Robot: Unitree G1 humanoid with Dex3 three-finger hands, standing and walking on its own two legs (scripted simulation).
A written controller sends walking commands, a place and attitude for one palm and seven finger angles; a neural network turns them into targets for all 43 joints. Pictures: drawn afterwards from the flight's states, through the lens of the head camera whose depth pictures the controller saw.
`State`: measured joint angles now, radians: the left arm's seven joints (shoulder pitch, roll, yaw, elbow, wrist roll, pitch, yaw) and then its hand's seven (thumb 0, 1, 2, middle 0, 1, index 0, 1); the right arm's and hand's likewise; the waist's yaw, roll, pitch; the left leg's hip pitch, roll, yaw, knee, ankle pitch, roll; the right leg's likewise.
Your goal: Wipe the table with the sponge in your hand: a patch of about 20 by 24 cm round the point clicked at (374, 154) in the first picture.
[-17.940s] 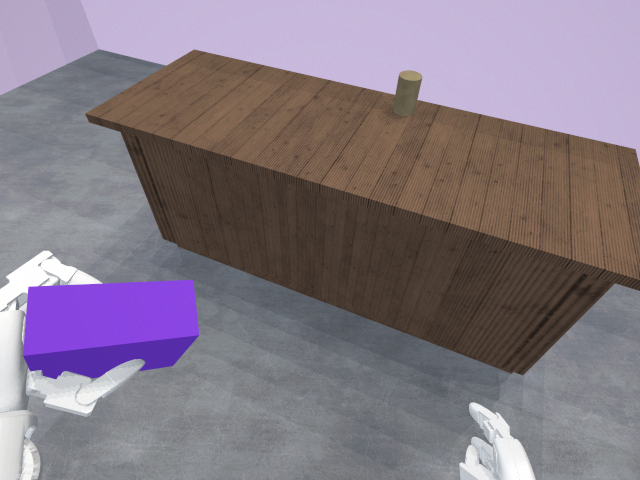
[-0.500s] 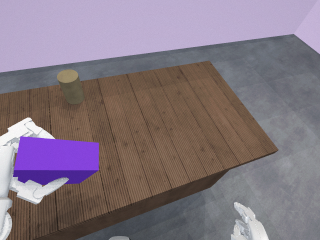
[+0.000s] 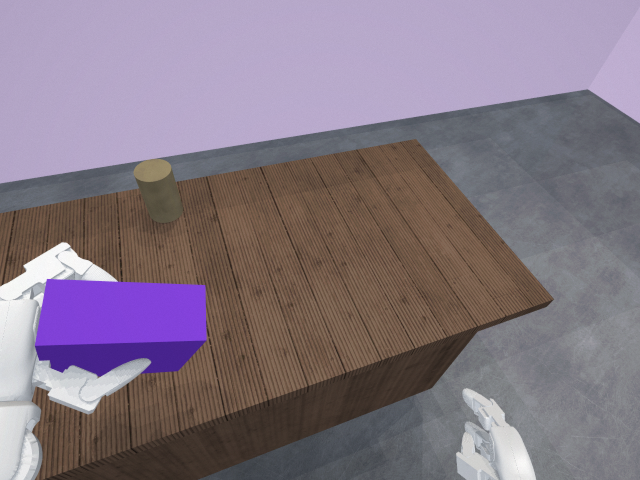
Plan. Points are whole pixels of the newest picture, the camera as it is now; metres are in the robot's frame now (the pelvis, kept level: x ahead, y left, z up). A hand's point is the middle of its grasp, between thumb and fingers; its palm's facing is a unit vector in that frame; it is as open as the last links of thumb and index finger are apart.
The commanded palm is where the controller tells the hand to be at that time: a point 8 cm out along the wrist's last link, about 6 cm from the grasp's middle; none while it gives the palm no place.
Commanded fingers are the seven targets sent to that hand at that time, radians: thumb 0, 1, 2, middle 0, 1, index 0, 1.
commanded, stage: look again from close up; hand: left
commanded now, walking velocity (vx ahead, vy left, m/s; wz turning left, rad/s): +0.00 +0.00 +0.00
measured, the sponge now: (147, 332) +0.23 +0.20 +0.11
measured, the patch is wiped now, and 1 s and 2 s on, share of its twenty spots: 0.00 0.00 0.00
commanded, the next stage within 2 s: come to a stop and stand still in 0.14 s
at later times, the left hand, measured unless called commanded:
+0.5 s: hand (59, 356) +0.18 +0.25 +0.15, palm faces +0.33 -0.86 -0.39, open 9.7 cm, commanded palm +0.13 +0.29 +0.17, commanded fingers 0.00 0.10 1.30 -1.20 -1.60 -1.20 -1.60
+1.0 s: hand (51, 330) +0.20 +0.26 +0.16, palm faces +0.29 -0.87 -0.40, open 9.7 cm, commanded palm +0.13 +0.31 +0.17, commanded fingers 0.00 0.10 1.30 -1.20 -1.60 -1.20 -1.60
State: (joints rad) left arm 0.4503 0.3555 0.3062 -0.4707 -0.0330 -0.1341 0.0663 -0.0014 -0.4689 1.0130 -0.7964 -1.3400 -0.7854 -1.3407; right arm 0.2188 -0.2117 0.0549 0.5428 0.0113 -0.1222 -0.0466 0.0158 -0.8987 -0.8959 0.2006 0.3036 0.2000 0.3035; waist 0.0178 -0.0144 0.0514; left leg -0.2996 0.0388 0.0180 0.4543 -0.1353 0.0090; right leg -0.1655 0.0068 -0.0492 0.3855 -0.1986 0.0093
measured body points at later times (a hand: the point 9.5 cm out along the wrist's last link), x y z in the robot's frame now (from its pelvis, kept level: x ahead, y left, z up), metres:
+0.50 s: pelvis -0.04 +0.01 +0.00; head -0.03 +0.03 +0.45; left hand +0.16 +0.29 +0.17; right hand +0.13 -0.21 -0.07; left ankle +0.07 +0.11 -0.74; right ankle +0.01 -0.13 -0.74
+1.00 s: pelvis -0.03 +0.03 +0.00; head +0.00 +0.06 +0.44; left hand +0.18 +0.31 +0.18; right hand +0.13 -0.19 -0.08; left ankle +0.07 +0.11 -0.74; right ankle +0.00 -0.12 -0.74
